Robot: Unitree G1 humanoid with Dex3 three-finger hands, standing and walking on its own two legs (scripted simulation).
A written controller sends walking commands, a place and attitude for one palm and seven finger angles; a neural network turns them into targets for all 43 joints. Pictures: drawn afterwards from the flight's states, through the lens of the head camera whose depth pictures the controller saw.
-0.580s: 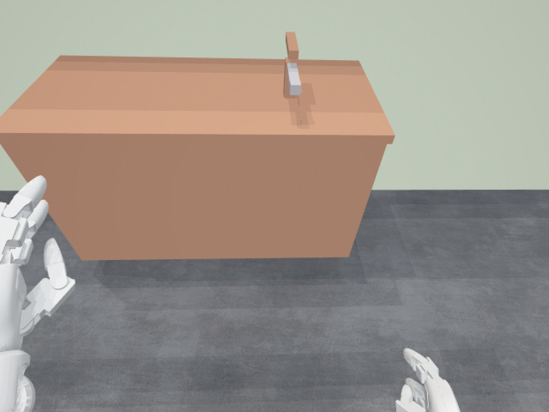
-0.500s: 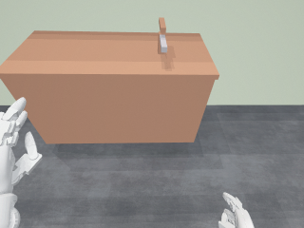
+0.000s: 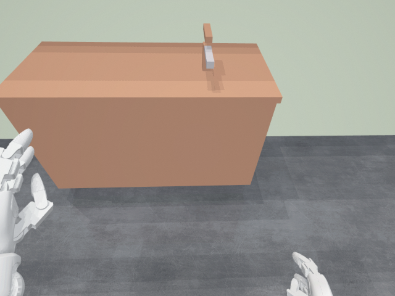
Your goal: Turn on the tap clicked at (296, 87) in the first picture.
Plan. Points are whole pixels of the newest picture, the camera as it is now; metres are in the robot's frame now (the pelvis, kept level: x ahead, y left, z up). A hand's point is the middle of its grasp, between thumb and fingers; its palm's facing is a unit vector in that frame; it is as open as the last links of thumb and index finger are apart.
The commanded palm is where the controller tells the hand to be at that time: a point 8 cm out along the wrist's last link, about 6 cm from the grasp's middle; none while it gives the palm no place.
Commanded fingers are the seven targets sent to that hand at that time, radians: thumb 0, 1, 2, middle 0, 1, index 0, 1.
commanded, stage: walk to a spot facing it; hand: left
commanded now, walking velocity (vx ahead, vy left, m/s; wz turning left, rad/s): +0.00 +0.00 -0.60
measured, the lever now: (210, 63) +0.88 +0.01 +0.05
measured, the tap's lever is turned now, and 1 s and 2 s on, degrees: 0 0 0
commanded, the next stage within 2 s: turn to face it in 1.18 s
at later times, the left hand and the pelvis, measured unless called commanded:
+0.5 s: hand (88, 193) +0.23 +0.19 +0.15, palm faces +0.27 -0.87 -0.41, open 7.4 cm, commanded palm +0.19 +0.24 +0.18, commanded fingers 0.00 0.90 0.90 -0.20 -0.30 -0.20 -0.30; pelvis -0.02 -0.01 -0.02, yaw -11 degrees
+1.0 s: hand (169, 167) +0.27 +0.07 +0.18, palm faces -0.01 -0.88 -0.48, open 7.4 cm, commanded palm +0.24 +0.14 +0.18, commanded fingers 0.00 0.90 0.90 -0.20 -0.30 -0.20 -0.30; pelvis -0.02 -0.05 +0.01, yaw -25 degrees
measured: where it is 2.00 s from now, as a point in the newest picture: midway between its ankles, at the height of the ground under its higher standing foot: outside the picture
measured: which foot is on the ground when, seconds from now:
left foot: down 0.00-0.64, up 0.66-1.00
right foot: down 0.00-1.00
